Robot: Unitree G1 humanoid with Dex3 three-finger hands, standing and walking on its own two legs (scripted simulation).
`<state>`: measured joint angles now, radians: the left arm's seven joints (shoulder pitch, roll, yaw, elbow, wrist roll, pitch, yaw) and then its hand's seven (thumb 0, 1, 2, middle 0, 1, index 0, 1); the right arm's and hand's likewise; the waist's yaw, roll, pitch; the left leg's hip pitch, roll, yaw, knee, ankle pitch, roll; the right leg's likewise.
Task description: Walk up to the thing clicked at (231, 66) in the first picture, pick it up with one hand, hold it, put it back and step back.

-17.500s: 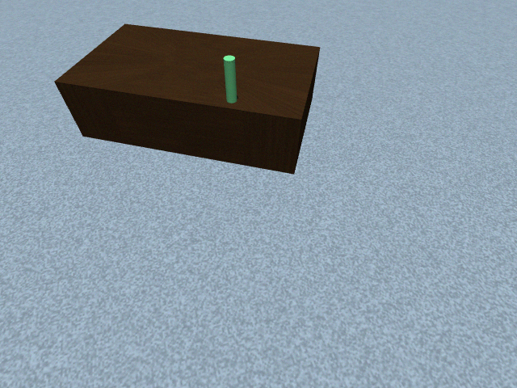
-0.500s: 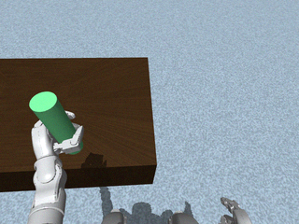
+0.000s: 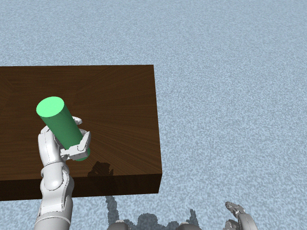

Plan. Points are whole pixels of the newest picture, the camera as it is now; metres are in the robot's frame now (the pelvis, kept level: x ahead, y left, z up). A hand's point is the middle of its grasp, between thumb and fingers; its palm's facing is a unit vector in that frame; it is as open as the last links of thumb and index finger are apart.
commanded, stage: hold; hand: left
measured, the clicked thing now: (68, 133) +0.34 +0.21 +0.07
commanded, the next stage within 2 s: none
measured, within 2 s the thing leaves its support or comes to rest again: neither
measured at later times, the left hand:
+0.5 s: hand (79, 135) +0.34 +0.19 +0.05, palm faces +0.34 -0.94 -0.01, open 6.9 cm
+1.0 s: hand (77, 135) +0.34 +0.19 +0.06, palm faces +0.34 -0.94 +0.00, open 6.9 cm
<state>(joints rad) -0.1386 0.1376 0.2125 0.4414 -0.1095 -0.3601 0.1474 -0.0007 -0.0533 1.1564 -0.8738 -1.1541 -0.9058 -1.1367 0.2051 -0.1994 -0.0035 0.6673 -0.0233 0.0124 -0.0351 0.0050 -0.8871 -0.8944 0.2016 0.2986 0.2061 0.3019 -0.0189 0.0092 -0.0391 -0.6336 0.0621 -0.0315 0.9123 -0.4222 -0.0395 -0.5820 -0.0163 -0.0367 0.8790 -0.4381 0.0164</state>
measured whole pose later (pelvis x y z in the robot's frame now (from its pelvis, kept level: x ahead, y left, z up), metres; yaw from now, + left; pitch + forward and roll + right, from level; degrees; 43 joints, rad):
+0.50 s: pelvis +0.00 +0.00 +0.01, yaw +0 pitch +7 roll -1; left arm -0.14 0.12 0.19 0.42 -0.10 -0.33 0.17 0.00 -0.05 1.16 -0.87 -1.15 -0.91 -1.14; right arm 0.20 -0.20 0.00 0.67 -0.02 0.01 -0.04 0.01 -0.89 -0.90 0.20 0.30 0.21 0.30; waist -0.01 0.01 -0.03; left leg -0.58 0.06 -0.03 0.87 -0.40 -0.04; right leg -0.53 -0.02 -0.04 0.84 -0.42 0.01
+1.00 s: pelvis +0.00 +0.00 +0.01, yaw +0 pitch +6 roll -1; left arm -0.15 0.12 0.19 0.43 -0.10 -0.34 0.17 0.00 -0.05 1.16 -0.88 -1.15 -0.91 -1.13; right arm 0.20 -0.20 0.00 0.68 -0.02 0.00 -0.04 0.01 -0.89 -0.90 0.20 0.30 0.21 0.30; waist -0.01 0.01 -0.03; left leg -0.57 0.06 -0.03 0.85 -0.39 -0.04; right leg -0.51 -0.02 -0.04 0.82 -0.41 0.02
